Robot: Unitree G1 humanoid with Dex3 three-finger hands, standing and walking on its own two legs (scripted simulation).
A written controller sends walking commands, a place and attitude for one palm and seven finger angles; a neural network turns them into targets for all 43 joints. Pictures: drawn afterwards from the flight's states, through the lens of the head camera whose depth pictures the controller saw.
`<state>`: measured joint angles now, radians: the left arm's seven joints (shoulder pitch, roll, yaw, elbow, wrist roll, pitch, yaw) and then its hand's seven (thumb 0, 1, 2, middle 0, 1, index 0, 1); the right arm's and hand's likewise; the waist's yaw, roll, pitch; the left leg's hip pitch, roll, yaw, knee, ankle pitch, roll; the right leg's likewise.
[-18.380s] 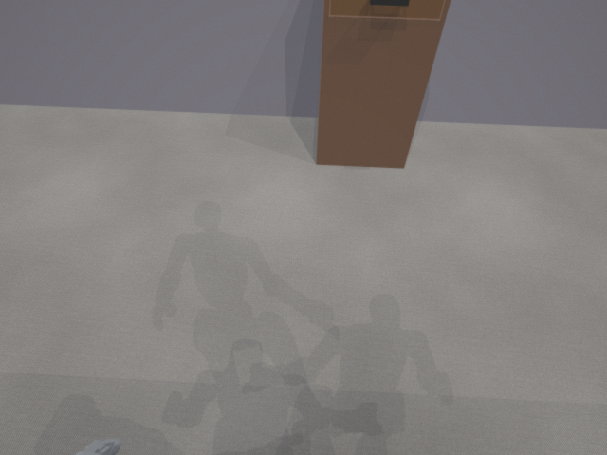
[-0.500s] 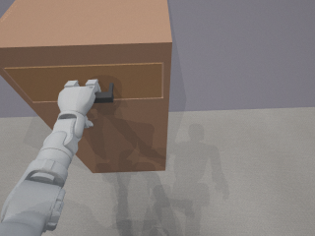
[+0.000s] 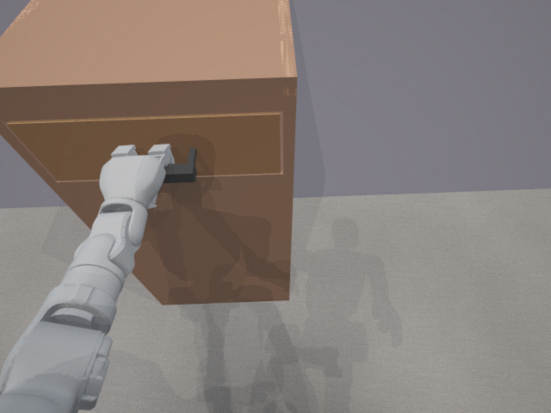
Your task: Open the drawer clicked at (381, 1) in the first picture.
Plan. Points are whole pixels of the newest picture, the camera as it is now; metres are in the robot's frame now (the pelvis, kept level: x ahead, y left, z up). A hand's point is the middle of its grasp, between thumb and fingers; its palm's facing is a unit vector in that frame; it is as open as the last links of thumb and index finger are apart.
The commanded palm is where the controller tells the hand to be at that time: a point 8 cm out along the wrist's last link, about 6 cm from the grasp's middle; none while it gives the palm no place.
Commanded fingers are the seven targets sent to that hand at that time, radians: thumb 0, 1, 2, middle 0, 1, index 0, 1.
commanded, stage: pull the drawer open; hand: left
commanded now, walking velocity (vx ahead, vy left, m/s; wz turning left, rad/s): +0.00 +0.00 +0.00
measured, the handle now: (154, 164) +0.49 +0.21 +0.05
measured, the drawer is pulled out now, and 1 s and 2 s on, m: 0.00 0.11 0.30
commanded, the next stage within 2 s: none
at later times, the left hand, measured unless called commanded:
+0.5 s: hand (142, 219) +0.40 +0.21 +0.03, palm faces -0.02 -0.02 -1.00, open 5.6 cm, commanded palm +0.38 +0.21 +0.09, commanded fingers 0.00 0.90 0.90 -0.40 -1.35 -0.40 -1.35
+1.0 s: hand (135, 260) +0.33 +0.21 +0.03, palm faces +0.02 -0.08 -1.00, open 5.5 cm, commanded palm +0.29 +0.20 +0.09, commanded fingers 0.00 0.90 0.90 -0.40 -1.35 -0.40 -1.35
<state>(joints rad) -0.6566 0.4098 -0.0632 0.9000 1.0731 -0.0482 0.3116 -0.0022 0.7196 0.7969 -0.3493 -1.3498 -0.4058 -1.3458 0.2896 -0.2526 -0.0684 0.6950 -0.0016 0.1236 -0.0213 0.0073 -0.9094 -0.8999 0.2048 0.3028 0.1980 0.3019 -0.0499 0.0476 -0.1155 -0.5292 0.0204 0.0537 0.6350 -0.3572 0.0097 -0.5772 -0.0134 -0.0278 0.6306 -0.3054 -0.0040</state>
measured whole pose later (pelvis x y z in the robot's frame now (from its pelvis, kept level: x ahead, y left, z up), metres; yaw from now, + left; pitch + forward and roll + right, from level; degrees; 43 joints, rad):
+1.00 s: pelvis +0.00 +0.00 +0.01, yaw +0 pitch +9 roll +0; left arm -0.10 0.35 -0.12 0.28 1.02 0.06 0.30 0.03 0.73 0.81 -0.29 -1.35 -0.42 -1.35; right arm 0.22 -0.25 -0.07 0.66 0.00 0.12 0.01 0.01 -0.91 -0.90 0.20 0.30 0.20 0.30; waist 0.02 0.07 -0.09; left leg -0.39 0.02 0.06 0.58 -0.35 0.00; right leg -0.45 -0.02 -0.02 0.60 -0.31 -0.01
